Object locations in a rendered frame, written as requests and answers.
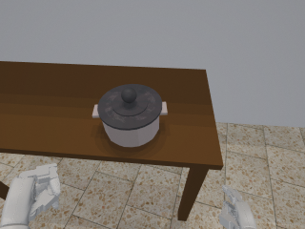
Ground table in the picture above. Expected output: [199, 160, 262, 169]
[0, 61, 224, 221]

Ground robot right hand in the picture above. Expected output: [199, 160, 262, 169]
[218, 184, 257, 229]

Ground pot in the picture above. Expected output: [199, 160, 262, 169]
[92, 101, 168, 148]

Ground robot left hand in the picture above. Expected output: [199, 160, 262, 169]
[0, 163, 61, 227]

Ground lid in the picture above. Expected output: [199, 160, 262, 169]
[97, 84, 163, 131]

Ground knob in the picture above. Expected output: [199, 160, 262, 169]
[121, 87, 137, 103]

